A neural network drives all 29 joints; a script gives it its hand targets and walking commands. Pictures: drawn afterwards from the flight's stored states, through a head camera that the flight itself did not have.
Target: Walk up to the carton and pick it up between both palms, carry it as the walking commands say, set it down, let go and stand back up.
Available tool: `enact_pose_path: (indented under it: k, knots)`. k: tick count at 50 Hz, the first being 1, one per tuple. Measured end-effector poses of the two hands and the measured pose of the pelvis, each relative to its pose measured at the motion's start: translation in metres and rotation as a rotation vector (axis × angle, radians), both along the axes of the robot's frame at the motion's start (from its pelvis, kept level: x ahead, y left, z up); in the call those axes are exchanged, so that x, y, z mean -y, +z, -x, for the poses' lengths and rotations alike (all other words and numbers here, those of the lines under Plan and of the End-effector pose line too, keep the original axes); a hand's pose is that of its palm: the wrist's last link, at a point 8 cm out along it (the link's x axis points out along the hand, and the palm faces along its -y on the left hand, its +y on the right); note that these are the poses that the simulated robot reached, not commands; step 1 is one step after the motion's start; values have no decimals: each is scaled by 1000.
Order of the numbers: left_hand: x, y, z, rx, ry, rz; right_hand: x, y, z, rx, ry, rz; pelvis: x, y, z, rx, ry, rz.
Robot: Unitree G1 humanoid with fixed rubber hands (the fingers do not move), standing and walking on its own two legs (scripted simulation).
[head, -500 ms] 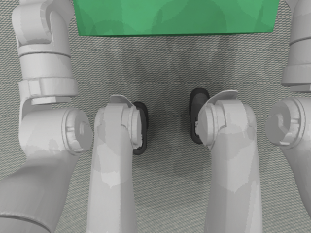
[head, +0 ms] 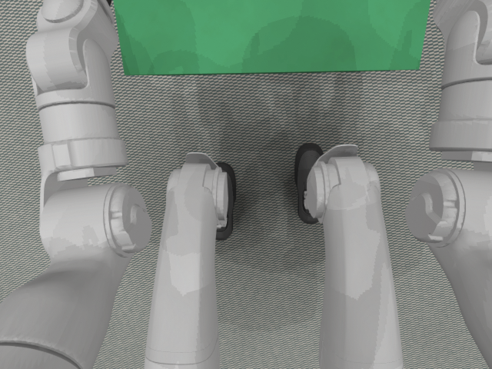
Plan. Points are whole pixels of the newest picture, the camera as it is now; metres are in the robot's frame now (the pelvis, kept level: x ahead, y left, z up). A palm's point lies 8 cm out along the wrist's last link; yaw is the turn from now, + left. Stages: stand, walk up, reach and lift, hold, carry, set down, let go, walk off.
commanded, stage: reach and lift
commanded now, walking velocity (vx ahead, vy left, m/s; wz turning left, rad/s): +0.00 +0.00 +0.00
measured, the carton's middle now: out of the picture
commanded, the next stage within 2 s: none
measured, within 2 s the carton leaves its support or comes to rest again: neither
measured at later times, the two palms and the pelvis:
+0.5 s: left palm out of the picture +0.53 +0.18 -0.01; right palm out of the picture +0.52 -0.20 -0.02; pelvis +0.00 +0.00 +0.06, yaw -1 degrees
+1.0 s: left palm out of the picture +0.50 +0.18 +0.06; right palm out of the picture +0.50 -0.20 +0.06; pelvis +0.00 +0.00 +0.12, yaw -1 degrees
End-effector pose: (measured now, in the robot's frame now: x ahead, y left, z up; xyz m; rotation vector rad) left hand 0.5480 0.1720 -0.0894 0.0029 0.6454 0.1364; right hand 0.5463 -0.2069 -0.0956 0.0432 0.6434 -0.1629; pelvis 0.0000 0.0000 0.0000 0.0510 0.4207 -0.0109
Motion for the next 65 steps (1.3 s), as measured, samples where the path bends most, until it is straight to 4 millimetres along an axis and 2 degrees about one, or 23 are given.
enact_pose_path:
  k: [32, 65]
  knots:
    - [-7, 97, 27, 0, -4, -5, -8, 96, 28, -2, 7, 12, -5, 73, 4, 109, -5, 19]
    - [-10, 196, 59, 6, 11, 15, -10, 196, 59, 3, 2, 9, -4, 156, -10, 244, -9, 32]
